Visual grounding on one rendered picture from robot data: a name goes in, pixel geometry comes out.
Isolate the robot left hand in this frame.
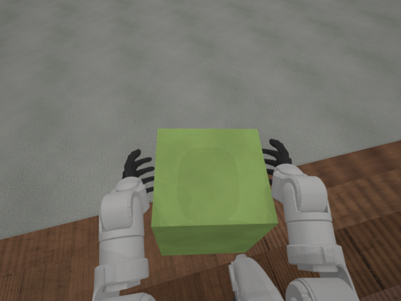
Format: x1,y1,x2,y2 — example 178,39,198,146
122,149,155,193

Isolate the right robot thigh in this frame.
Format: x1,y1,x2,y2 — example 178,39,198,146
228,257,284,301

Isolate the right robot upper arm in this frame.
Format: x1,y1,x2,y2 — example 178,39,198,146
286,278,358,301

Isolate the left robot forearm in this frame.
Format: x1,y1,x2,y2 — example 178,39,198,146
92,177,150,301

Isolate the right robot shin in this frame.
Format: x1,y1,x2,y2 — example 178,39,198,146
234,254,247,301

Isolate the right robot forearm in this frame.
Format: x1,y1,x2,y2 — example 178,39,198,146
271,164,359,301

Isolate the robot right hand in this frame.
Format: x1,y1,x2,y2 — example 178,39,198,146
262,139,292,185

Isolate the carton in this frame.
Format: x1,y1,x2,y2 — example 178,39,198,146
151,129,278,256

